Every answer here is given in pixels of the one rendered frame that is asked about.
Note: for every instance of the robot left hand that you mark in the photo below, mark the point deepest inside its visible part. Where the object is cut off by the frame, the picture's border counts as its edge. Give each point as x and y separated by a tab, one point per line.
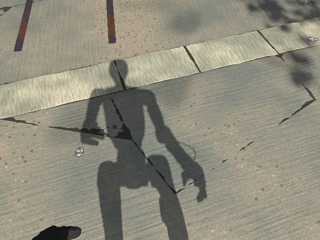
59	233

